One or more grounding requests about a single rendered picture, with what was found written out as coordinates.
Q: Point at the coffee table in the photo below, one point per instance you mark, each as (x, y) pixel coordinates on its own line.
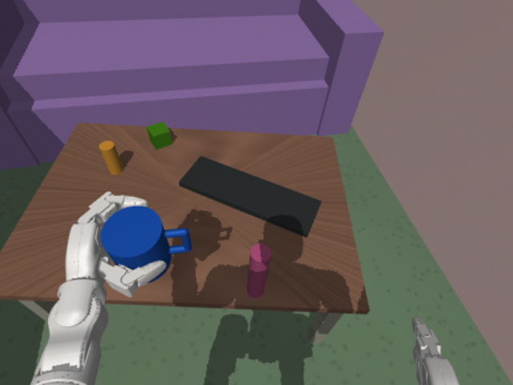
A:
(320, 273)

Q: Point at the left robot arm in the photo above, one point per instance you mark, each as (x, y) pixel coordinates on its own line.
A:
(76, 323)

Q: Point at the right robot hand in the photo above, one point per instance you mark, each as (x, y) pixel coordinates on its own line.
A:
(432, 368)

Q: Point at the left robot hand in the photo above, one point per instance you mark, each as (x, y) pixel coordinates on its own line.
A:
(86, 257)

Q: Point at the sofa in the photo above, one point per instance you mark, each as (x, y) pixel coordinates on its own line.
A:
(294, 67)

